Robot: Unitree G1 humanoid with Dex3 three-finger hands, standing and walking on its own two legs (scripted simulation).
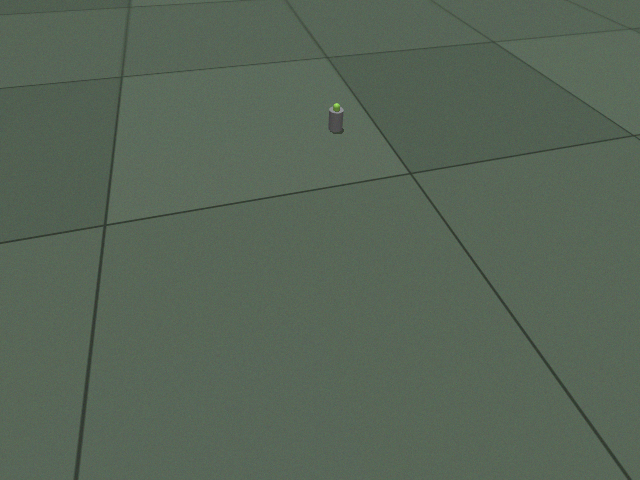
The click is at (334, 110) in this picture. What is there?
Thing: necked bottle
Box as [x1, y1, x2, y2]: [328, 103, 343, 131]
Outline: 335,103 329,109 328,128 332,131 339,131 341,129 343,109 337,103
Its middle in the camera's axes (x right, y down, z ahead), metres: +0.09 -0.72 +2.25
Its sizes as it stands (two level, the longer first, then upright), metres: 0.084 0.084 0.161
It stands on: the floor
